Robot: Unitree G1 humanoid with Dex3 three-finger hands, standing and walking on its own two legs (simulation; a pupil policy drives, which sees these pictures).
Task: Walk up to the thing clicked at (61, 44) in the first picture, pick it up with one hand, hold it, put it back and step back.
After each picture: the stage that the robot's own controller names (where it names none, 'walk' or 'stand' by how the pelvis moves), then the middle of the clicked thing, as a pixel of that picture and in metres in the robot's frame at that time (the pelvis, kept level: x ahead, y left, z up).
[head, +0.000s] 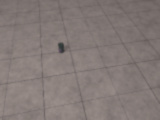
stand; (61, 47) +1.36 +0.25 -0.72
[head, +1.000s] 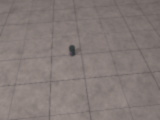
walk; (72, 50) +1.25 +0.22 -0.71
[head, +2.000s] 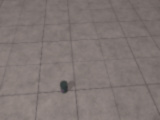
walk; (64, 87) +0.75 +0.20 -0.70
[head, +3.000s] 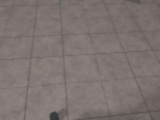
walk; (54, 118) +0.46 +0.20 -0.70
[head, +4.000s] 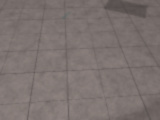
stand; out of the picture +0.38 +0.20 -0.72
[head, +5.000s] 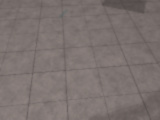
stand; out of the picture +0.35 +0.21 -0.72
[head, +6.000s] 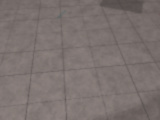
stand; out of the picture +0.37 +0.23 -0.72
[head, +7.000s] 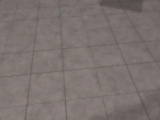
stand; out of the picture +0.35 +0.23 -0.73
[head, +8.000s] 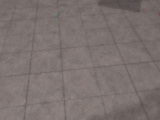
go down; out of the picture +0.35 +0.23 -0.73
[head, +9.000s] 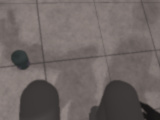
go down; (21, 60) +0.43 +0.25 -0.33
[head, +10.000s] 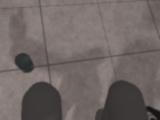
approach; (25, 63) +0.43 +0.25 -0.31
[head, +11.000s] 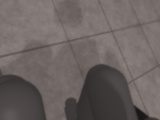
close in; out of the picture +0.42 +0.29 -0.22
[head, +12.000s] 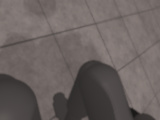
close; out of the picture +0.41 +0.30 -0.22
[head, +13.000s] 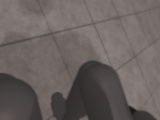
lift; out of the picture +0.40 +0.28 -0.23
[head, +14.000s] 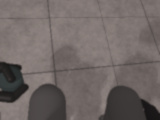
lift; (12, 83) +0.31 +0.25 -0.07
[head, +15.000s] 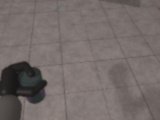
hold; (33, 86) +0.34 +0.18 +0.05
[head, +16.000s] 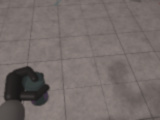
hold; (36, 89) +0.33 +0.17 +0.01
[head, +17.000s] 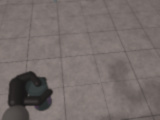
crouch; (39, 94) +0.32 +0.16 -0.01
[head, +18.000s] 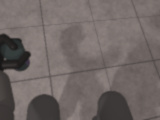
crouch; (16, 56) +0.43 +0.22 -0.09
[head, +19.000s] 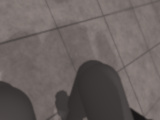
lower; out of the picture +0.42 +0.29 -0.23
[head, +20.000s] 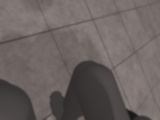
lower; out of the picture +0.42 +0.30 -0.23
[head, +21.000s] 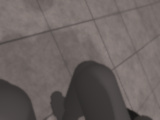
lower; out of the picture +0.42 +0.30 -0.23
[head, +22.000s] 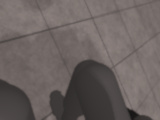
lower; out of the picture +0.43 +0.30 -0.23
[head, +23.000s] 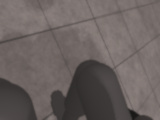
loosen; out of the picture +0.42 +0.30 -0.23
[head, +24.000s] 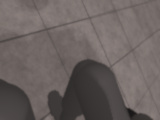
withdraw; out of the picture +0.42 +0.29 -0.23
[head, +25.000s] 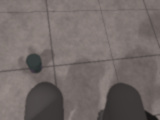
walk; (34, 64) +0.45 +0.23 -0.32
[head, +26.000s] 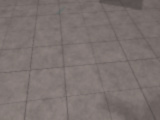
stand; out of the picture +0.37 +0.19 -0.66
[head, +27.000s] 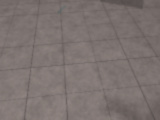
stand; out of the picture +0.40 +0.20 -0.66
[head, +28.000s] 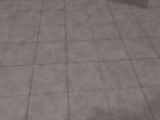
stand; out of the picture +0.39 +0.19 -0.68
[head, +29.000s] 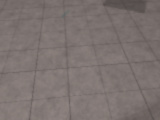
walk; out of the picture +0.40 +0.20 -0.72
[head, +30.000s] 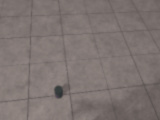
walk; (58, 92) +0.58 +0.16 -0.70
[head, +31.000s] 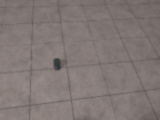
walk; (57, 64) +0.92 +0.20 -0.71
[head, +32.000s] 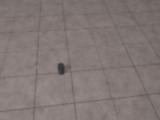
stand; (61, 69) +0.96 +0.21 -0.71
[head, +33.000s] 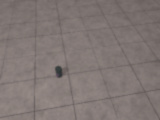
stand; (58, 71) +0.98 +0.24 -0.72
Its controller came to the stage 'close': yes
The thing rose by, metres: 0.71
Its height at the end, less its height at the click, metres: +0.00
